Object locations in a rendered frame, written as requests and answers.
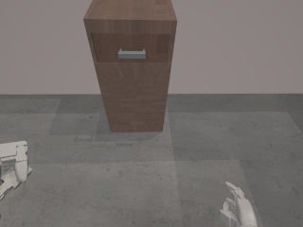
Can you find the drawer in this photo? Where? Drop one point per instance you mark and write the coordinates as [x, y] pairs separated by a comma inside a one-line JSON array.
[[156, 46]]

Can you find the robot left hand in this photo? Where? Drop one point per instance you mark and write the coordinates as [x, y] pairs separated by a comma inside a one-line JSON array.
[[13, 159]]

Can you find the robot right hand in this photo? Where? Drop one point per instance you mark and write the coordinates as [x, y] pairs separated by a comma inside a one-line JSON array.
[[242, 210]]

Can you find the cabinet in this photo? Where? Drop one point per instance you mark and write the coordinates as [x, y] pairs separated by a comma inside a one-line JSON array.
[[134, 94]]

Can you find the handle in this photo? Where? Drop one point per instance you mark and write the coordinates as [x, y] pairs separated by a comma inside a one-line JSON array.
[[131, 54]]

